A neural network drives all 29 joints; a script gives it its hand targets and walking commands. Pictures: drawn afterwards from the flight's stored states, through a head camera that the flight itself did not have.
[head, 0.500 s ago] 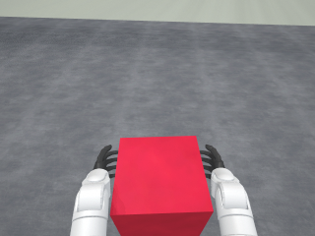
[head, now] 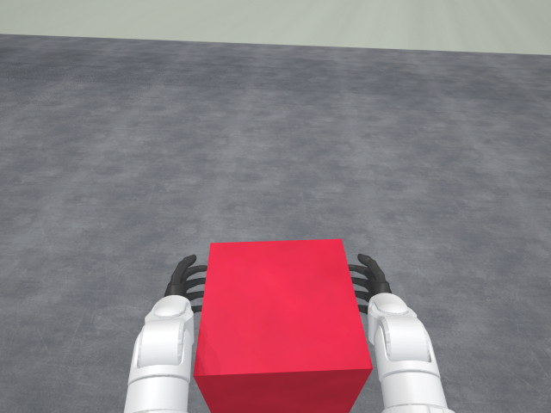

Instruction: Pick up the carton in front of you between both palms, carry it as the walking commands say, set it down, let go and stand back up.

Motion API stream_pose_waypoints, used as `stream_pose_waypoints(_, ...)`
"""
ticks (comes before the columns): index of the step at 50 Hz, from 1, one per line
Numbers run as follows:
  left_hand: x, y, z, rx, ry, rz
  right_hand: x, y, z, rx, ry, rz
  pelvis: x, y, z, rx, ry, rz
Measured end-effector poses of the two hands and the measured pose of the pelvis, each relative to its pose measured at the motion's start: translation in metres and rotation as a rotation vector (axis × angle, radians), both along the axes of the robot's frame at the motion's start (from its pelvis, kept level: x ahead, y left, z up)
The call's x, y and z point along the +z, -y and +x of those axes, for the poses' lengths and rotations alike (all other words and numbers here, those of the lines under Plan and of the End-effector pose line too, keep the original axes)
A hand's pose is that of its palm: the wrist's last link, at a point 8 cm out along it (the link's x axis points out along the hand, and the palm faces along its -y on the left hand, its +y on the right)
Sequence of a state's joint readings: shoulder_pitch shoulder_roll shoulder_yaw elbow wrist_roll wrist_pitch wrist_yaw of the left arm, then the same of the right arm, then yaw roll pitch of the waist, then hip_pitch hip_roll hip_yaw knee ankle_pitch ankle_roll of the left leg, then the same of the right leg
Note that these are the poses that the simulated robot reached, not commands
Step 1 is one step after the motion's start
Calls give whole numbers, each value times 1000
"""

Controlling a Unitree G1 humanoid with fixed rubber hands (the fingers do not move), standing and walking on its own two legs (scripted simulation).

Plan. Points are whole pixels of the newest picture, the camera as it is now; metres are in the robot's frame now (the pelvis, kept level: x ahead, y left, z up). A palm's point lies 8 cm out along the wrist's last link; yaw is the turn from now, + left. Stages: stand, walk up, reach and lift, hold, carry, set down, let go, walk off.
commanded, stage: hold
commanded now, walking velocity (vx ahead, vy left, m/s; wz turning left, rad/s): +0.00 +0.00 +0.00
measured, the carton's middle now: (278, 336) +0.28 +0.00 -0.04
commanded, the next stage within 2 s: set down in 0.44 s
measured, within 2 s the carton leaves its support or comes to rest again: neither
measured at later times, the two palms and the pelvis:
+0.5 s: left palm (179, 303) +0.28 +0.15 +0.05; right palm (386, 304) +0.28 -0.15 +0.05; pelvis -0.01 +0.00 +0.00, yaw +0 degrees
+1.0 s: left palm (199, 324) +0.33 +0.15 -0.09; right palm (358, 321) +0.34 -0.15 -0.10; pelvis -0.01 +0.00 -0.03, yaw +0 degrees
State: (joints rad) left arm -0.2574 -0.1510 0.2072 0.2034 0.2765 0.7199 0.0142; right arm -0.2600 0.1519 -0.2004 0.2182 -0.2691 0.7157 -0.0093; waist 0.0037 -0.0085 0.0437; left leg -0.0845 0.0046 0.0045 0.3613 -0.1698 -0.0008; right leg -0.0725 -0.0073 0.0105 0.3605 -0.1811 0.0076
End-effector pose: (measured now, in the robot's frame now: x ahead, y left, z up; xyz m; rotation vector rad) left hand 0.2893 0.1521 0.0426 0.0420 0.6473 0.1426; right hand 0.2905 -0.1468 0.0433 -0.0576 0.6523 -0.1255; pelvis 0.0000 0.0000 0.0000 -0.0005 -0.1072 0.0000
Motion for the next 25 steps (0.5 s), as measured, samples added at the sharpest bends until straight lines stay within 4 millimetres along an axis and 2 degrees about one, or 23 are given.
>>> stream_pose_waypoints(13, 9, 4, -14, 0, 10, -16, 7, 5, -16, -14, 7, 20, -3, 3, -20, -1, 48, -1)
stream_pose_waypoints(25, 12, 6, -5, -4, 15, -27, 10, 7, -9, -29, 11, 28, -4, 3, -14, -7, 51, 0)
